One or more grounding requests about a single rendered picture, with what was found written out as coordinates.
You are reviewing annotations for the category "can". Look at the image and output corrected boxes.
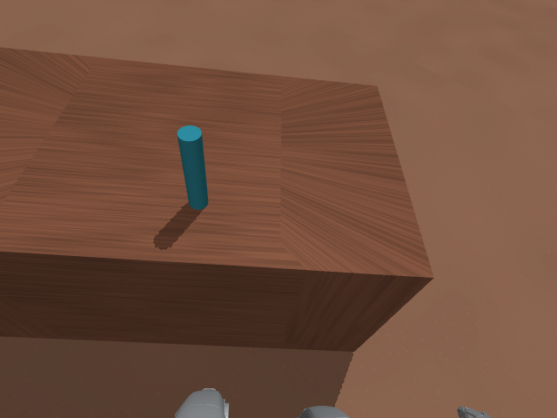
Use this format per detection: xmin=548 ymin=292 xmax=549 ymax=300
xmin=178 ymin=125 xmax=208 ymax=210

